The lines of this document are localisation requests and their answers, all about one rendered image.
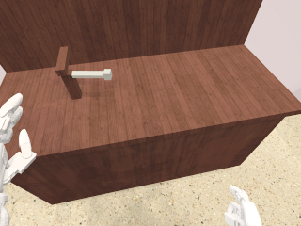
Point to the left robot forearm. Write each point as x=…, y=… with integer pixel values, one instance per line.
x=4, y=213

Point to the counter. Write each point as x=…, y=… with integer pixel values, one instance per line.
x=186, y=95

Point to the tap lever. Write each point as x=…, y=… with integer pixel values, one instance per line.
x=106, y=74

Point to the robot right hand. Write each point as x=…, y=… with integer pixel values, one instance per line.
x=246, y=214

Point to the robot left hand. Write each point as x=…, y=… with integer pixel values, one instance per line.
x=10, y=113

